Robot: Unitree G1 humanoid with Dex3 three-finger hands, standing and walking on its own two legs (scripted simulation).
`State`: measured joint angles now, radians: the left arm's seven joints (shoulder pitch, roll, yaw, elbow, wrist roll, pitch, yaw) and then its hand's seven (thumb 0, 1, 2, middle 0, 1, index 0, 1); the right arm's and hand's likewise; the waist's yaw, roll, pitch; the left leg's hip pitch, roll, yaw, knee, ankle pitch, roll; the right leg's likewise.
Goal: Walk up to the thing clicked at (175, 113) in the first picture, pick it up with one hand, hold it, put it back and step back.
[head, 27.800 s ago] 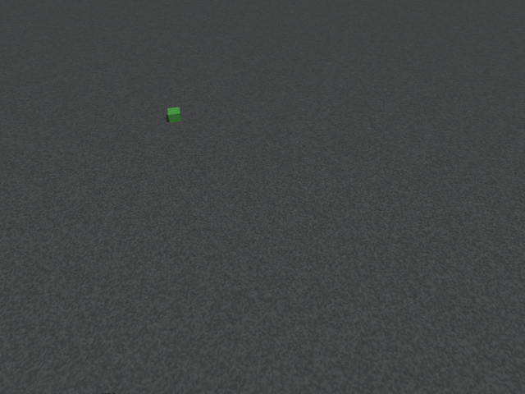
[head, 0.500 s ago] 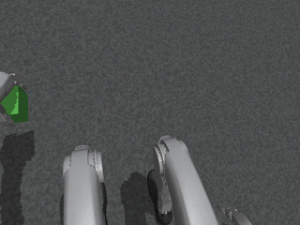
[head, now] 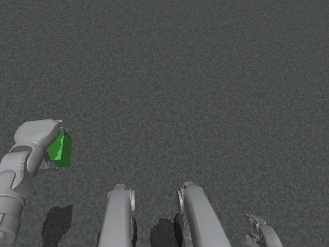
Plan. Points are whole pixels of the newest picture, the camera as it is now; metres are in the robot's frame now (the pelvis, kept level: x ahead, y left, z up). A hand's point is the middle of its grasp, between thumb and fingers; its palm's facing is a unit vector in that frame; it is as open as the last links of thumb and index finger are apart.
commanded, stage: lift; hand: left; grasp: from above
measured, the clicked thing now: (50, 149) +0.39 +0.29 -0.11
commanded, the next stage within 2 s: hold in 0.78 s
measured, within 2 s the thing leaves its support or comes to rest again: neither
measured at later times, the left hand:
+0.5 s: hand (32, 133) +0.36 +0.25 +0.07, palm faces -0.45 -0.07 -0.89, open 10.6 cm
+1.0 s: hand (22, 105) +0.38 +0.24 +0.14, palm faces -0.46 -0.07 -0.89, open 10.6 cm
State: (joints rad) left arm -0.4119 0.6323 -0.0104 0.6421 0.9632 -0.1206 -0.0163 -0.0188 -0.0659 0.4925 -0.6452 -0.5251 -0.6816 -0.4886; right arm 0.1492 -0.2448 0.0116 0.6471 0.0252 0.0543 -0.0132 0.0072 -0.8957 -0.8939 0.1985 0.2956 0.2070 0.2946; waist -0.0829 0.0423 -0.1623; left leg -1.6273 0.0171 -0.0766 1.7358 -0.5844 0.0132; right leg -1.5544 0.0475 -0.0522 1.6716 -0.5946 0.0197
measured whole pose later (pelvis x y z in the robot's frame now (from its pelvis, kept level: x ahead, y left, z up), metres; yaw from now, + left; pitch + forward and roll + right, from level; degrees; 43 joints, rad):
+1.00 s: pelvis +0.08 +0.00 +0.20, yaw +2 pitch +9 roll -1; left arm -0.29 0.42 -0.18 0.76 1.01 -0.03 0.07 -0.02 -0.04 0.51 -0.61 -0.55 -0.65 -0.52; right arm 0.25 -0.24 -0.04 0.74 0.05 0.00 -0.05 0.01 -0.90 -0.89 0.20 0.30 0.21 0.29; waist -0.04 0.04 -0.09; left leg -0.58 0.01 0.00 0.79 -0.36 0.01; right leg -0.55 0.03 0.03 0.75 -0.36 0.01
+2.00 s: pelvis +0.06 -0.01 +0.23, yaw +1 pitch +1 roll +0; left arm -0.22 0.42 -0.21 0.61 0.98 -0.05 -0.04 -0.02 -0.04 0.51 -0.61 -0.55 -0.64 -0.52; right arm 0.19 -0.25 -0.02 0.69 0.07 0.05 -0.07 0.01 -0.90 -0.89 0.20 0.29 0.20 0.29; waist 0.00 0.05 -0.02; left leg -0.33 0.01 0.02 0.55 -0.24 0.00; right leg -0.32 0.02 0.05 0.56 -0.26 0.00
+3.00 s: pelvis +0.08 -0.01 +0.23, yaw +2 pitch +1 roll +0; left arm -0.23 0.43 -0.20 0.61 0.98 -0.05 -0.06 -0.02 -0.03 0.50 -0.60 -0.56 -0.63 -0.53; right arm 0.18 -0.25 -0.03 0.69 0.08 0.09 -0.08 0.01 -0.90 -0.89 0.20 0.30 0.21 0.29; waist 0.01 0.05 -0.02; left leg -0.27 0.01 0.01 0.48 -0.23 0.00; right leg -0.26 0.02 0.05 0.48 -0.25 0.00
